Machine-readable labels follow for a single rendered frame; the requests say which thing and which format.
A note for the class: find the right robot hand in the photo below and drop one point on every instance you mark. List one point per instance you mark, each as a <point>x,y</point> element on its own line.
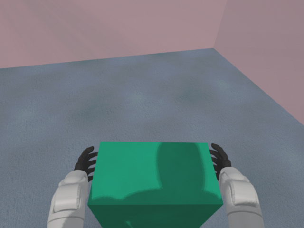
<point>221,161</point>

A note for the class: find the left robot hand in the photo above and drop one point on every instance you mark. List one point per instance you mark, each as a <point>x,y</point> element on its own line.
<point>83,162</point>

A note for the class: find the right robot forearm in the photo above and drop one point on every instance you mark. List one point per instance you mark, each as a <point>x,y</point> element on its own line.
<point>242,204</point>

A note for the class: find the left robot forearm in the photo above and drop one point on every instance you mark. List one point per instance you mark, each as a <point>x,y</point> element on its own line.
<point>67,208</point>

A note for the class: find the carton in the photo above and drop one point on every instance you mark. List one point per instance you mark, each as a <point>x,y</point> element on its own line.
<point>154,185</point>

